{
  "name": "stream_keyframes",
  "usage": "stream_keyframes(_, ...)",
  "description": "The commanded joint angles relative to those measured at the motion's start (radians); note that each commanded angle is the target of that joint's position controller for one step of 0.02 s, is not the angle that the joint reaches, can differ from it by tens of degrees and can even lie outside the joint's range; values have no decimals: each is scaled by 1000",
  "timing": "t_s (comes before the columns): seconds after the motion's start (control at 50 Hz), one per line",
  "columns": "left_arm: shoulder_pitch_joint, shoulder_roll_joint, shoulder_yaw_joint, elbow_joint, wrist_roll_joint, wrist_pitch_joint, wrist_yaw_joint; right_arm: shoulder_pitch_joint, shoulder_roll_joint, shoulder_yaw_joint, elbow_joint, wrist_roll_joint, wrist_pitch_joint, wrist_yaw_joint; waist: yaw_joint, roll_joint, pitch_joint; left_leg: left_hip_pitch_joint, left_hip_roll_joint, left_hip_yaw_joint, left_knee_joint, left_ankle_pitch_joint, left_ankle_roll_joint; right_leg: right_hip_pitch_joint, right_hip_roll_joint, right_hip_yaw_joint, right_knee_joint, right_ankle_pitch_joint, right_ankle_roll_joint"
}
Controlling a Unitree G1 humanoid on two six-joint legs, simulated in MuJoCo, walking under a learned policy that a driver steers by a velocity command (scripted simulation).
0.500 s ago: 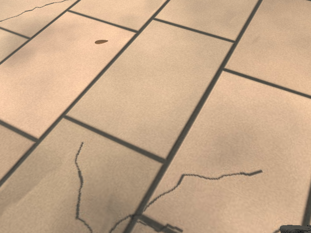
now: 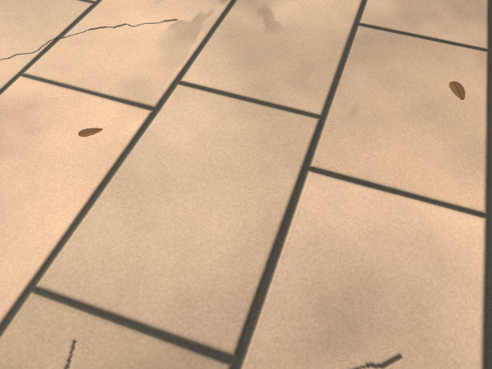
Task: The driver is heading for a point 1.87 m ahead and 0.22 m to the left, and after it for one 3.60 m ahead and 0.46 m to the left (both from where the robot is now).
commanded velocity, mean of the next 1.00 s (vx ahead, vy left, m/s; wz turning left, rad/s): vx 0.50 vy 0.00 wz -0.01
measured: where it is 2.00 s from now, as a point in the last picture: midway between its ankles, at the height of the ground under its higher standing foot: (238, 239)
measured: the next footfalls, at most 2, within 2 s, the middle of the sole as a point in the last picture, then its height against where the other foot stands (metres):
right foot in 0.22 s outside the picture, level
left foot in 0.74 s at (202, 333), level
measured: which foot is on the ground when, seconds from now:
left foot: down 0.00-0.24, up 0.26-0.72, down 0.74-1.00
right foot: up 0.00-0.20, down 0.22-0.74, up 0.76-1.00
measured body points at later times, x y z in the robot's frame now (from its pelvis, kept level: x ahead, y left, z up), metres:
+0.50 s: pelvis +0.28 -0.06 +0.00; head +0.30 -0.07 +0.45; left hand +0.33 +0.22 -0.11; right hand +0.44 -0.33 -0.11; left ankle +0.39 +0.11 -0.68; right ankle +0.26 -0.15 -0.75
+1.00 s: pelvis +0.55 +0.01 +0.00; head +0.57 +0.02 +0.45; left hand +0.69 +0.28 -0.11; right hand +0.60 -0.27 -0.12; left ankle +0.55 +0.09 -0.75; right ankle +0.63 -0.17 -0.67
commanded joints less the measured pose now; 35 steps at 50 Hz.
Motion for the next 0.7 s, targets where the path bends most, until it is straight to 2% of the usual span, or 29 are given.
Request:
stream_keyframes(0.02,-91,25,-1,-76,-3,-20,-9,-32,-178,-42,-54,11,-11,-9,0,109,10,-10,229,-127,-121,249,145,36,14,-24,-175,160,7)
stream_keyframes(0.08,-176,31,-1,-102,-14,-27,-23,25,-190,-45,-23,18,1,-9,-32,111,32,42,258,-135,-102,225,140,53,36,-34,-268,191,-4)
stream_keyframes(0.14,-211,48,5,-125,-16,-34,-40,42,-202,-50,-2,21,17,-15,-22,121,44,133,302,-156,-52,274,123,52,50,-31,-330,105,-40)
stream_keyframes(0.16,-193,59,9,-123,-14,-36,-42,38,-210,-53,1,22,22,-18,-6,128,34,154,310,-157,-24,328,113,86,59,-37,-345,70,-54)
stream_keyframes(0.18,-143,77,18,-112,-11,-38,-41,22,-220,-56,1,22,27,-21,30,135,4,162,301,-143,36,458,100,169,81,-57,-366,45,-72)
stream_keyframes(0.2,-29,107,37,-78,-6,-37,-36,8,-215,-53,-1,23,31,-23,94,125,-66,141,263,-104,168,601,79,337,109,-85,-396,59,-99)
stream_keyframes(0.22,138,161,59,-38,1,-35,-26,3,-181,-38,-14,11,30,-26,165,98,-190,16,215,-64,382,543,45,607,45,-25,-356,99,-145)
stream_keyframes(0.24,266,266,81,-24,22,-30,-16,83,-86,-7,-49,-7,14,-24,162,-108,-355,-354,84,-7,773,136,-24,1008,-216,363,-345,71,-278)
stream_keyframes(0.26,299,226,72,-7,0,-24,-20,104,-86,0,-37,4,-7,-17,166,-243,-446,-557,6,-111,970,-385,-45,1101,-305,691,-499,-87,-368)
stream_keyframes(0.28,243,168,51,-11,-8,-21,-18,23,-176,-25,-52,28,-20,-10,174,-143,-290,-664,71,-143,1042,-351,-38,996,-268,588,-531,-183,-321)
stream_keyframes(0.3,182,138,41,-18,-8,-18,-15,-60,-179,-24,-74,35,-25,-7,155,-82,-176,-674,119,-109,1015,-260,-31,852,-225,448,-549,-158,-284)
stream_keyframes(0.32,123,115,31,-18,0,-18,-19,-97,-165,-24,-80,20,-23,-9,121,-20,-94,-640,154,-91,950,-189,-35,706,-181,357,-584,-79,-266)
stream_keyframes(0.34,83,89,23,-22,8,-23,-22,-94,-160,-30,-77,7,-13,-12,87,-27,-59,-582,182,-96,892,-139,-40,606,-147,294,-617,-9,-252)
stream_keyframes(0.36,62,84,22,-21,12,-28,-24,-68,-142,-28,-70,7,-2,-11,59,-48,-49,-528,191,-97,870,-110,-48,542,-130,260,-649,25,-253)
stream_keyframes(0.38,57,87,24,-14,8,-35,-25,-48,-121,-24,-61,6,9,-13,45,-51,-49,-501,194,-91,849,-93,-56,505,-123,229,-673,63,-261)
stream_keyframes(0.42,66,107,31,6,4,-46,-22,-73,-106,-21,-70,0,21,-18,35,-35,-25,-516,199,-85,784,-33,-75,469,-116,166,-707,130,-271)
stream_keyframes(0.48,101,125,36,36,2,-42,-9,-176,-89,-14,-97,-5,17,-16,61,-10,4,-549,200,-78,601,136,-86,485,-92,90,-724,174,-252)
stream_keyframes(0.54,146,147,40,64,-7,-35,-2,-282,-68,-5,-121,1,6,-4,103,-7,26,-504,169,-52,412,271,-80,499,-72,35,-725,153,-223)
stream_keyframes(0.62,220,167,45,111,-17,-18,0,-390,-79,-4,-161,11,-3,17,141,-9,52,-514,143,-47,293,257,-59,611,-120,52,-684,126,-215)
stream_keyframes(0.66,228,175,49,127,-20,-7,5,-403,-92,-7,-175,11,-8,27,133,-19,53,-513,133,-48,254,186,-33,677,-150,66,-641,171,-200)
stream_keyframes(0.7,213,188,54,135,-20,4,10,-349,-115,-17,-166,8,-12,30,94,-37,19,-416,104,-22,225,114,-4,712,-153,63,-566,321,-178)
Keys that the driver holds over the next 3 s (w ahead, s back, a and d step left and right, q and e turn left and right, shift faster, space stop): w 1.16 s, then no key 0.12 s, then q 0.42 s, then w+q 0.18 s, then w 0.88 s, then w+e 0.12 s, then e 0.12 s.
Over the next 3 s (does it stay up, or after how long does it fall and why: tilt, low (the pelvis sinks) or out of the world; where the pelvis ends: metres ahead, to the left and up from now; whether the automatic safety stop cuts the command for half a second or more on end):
stays up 1.37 0.20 -0.01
